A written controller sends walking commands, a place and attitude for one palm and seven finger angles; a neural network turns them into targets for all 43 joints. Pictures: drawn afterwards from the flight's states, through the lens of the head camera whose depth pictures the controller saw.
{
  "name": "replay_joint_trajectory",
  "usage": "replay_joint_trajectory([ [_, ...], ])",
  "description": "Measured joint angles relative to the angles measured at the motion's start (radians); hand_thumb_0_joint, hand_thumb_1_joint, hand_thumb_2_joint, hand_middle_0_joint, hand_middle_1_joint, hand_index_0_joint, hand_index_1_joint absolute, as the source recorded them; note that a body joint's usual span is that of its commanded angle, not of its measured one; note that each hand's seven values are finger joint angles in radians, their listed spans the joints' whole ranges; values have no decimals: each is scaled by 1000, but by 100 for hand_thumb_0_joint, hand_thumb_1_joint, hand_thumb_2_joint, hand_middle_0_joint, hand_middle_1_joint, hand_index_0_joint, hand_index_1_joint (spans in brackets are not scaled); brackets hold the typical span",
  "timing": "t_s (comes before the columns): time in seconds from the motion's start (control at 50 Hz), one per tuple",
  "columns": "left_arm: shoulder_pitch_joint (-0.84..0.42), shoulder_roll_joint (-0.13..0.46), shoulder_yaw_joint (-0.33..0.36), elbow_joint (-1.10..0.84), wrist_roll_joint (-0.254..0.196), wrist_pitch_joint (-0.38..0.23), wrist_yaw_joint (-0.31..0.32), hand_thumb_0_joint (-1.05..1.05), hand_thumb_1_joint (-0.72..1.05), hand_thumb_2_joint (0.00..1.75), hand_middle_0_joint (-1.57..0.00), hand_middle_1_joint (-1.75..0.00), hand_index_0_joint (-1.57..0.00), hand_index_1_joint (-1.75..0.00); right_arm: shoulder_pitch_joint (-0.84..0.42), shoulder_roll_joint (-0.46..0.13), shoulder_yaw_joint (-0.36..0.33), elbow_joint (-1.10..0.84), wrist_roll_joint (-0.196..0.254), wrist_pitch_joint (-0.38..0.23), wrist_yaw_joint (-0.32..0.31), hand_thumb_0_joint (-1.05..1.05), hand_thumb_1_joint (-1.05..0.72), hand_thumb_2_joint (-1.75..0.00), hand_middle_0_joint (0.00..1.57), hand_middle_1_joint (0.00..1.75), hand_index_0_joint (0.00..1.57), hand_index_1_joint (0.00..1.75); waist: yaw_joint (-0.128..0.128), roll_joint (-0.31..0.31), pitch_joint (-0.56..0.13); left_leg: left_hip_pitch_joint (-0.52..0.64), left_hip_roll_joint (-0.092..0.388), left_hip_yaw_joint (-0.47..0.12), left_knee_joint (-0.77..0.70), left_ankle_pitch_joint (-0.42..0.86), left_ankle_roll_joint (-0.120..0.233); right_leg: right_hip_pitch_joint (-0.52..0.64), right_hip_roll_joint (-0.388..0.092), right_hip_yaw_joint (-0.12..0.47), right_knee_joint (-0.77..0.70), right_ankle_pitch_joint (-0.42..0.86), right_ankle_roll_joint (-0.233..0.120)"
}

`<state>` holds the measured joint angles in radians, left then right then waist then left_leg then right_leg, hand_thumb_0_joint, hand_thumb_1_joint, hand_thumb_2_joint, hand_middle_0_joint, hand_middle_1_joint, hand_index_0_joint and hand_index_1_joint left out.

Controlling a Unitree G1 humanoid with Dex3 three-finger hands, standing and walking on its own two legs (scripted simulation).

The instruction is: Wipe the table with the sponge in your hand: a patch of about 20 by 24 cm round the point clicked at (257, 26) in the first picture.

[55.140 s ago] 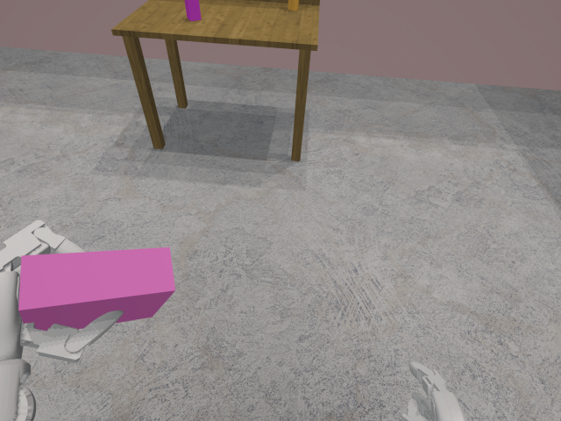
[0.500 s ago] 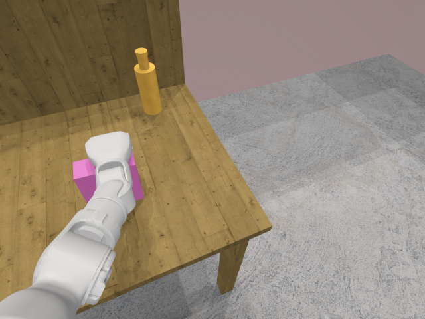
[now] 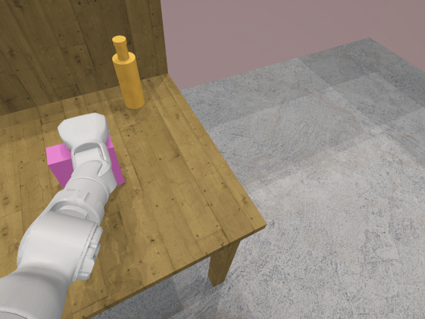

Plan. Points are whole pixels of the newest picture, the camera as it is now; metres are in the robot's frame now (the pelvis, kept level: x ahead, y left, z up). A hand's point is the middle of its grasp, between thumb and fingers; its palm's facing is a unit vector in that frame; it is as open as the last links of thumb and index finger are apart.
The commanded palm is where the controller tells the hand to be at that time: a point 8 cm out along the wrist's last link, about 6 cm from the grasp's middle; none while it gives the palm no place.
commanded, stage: wipe forward along the middle lane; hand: left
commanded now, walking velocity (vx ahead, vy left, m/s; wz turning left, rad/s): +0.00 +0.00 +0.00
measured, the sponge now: (92, 173) +0.44 +0.26 -0.03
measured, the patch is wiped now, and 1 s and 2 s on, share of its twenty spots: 1.00 1.00 1.00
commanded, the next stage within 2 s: slide back across to the first lane in 0.02 s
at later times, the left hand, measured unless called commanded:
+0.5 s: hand (66, 150) +0.45 +0.29 +0.03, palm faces -0.12 -0.04 -0.99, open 9.1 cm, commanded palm +0.43 +0.28 +0.08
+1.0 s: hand (43, 163) +0.42 +0.33 +0.03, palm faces -0.12 -0.02 -0.99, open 9.1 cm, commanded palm +0.39 +0.31 +0.08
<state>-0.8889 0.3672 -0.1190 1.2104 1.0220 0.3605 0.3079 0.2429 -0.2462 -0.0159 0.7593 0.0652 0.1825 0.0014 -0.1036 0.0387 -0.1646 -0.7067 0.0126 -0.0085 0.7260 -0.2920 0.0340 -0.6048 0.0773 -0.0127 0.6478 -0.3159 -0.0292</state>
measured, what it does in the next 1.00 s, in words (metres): stands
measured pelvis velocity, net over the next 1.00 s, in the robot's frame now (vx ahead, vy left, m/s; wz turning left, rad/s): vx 0.02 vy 0.02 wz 0.02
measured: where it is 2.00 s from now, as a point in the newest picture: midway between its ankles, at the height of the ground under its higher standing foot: outside the picture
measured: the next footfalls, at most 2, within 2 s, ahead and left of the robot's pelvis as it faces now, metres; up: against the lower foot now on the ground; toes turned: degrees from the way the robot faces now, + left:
none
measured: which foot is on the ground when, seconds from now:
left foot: down 0.00-1.00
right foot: down 0.00-1.00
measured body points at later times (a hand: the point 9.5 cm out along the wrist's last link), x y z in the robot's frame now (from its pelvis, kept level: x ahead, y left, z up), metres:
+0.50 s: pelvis +0.01 +0.01 +0.00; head +0.07 +0.03 +0.45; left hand +0.45 +0.29 +0.09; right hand +0.06 -0.25 -0.12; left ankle +0.03 +0.10 -0.71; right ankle -0.01 -0.11 -0.71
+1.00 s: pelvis +0.02 +0.02 +0.01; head +0.07 +0.03 +0.46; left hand +0.42 +0.33 +0.08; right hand +0.11 -0.24 -0.11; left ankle +0.03 +0.10 -0.71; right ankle -0.01 -0.11 -0.71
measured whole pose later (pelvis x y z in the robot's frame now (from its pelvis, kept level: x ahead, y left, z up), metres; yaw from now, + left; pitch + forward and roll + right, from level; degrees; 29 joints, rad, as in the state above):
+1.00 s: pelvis +0.02 +0.02 +0.01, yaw +1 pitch +13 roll -3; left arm -0.66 0.49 -0.05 1.00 1.05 0.18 0.24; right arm 0.22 -0.25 -0.03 0.72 0.07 0.20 0.00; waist -0.05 0.03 -0.14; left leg -0.60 -0.01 -0.01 0.68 -0.30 0.06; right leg -0.48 0.05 -0.02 0.57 -0.32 -0.01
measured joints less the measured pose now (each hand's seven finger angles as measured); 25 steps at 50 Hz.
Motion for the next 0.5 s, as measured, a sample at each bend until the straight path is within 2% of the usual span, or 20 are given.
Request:
replay_joint_trajectory([
  [0.24, -35, 49, 33, 14, 18, -20, -25, 0, -48, 111, -86, -144, -86, -144, 8, 2, 1, -14, -5, -6, 5, 1, -91, -90, 20, 30, 20, 30, -15, -1, 1, -31, 1, 3, 16, -9, 7, -26, 1, 3, 4, -2, 7],
  [0.5, 102, 91, 73, -82, 15, -71, -50, 0, -45, 110, -84, -146, -84, -146, 39, 1, -3, -15, 4, 5, 9, 1, -91, -90, 20, 30, 20, 30, 6, 2, 5, 58, -8, 11, -24, -16, 18, 68, -8, 13, -49, -1, 15],
])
